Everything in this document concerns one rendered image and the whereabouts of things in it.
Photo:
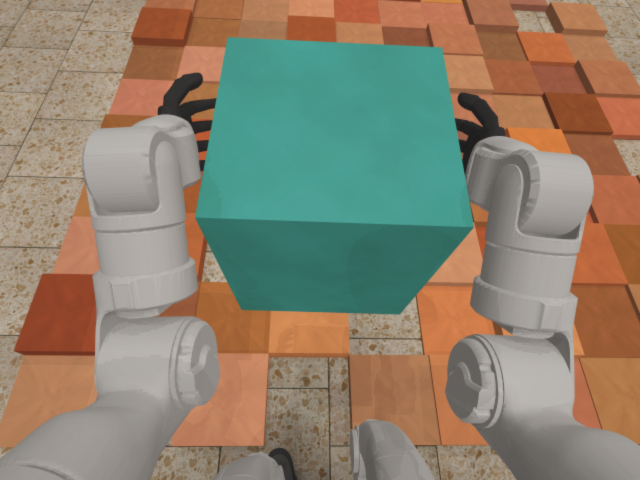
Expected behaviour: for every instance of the left robot upper arm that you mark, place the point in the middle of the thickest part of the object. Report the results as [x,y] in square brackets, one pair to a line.
[151,372]

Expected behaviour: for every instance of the robot left hand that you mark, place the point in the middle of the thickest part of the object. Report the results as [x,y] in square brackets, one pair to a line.
[171,106]

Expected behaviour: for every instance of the left robot shin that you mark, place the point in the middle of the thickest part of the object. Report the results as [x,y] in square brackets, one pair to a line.
[263,454]

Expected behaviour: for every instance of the carton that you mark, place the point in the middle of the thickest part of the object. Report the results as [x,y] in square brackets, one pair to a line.
[333,179]

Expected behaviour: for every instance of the right robot upper arm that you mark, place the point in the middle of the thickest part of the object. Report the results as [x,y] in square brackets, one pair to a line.
[518,393]

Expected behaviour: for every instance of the robot right thigh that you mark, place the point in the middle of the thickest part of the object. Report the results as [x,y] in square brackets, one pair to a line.
[382,451]

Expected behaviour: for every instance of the right robot forearm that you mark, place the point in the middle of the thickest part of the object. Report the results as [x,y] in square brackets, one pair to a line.
[537,203]

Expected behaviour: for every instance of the left robot forearm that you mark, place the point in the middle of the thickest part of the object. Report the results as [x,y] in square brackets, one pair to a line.
[135,177]

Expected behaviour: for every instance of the robot right hand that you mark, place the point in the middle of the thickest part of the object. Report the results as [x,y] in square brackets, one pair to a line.
[475,132]

